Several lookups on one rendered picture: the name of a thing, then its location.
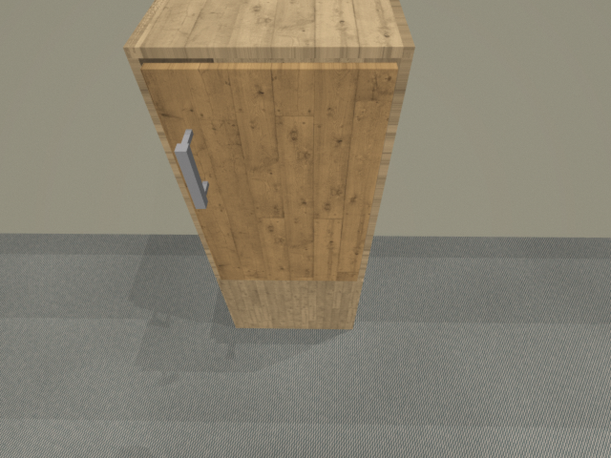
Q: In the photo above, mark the handle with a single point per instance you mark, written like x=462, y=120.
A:
x=198, y=190

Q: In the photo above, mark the cupboard door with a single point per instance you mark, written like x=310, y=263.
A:
x=291, y=152

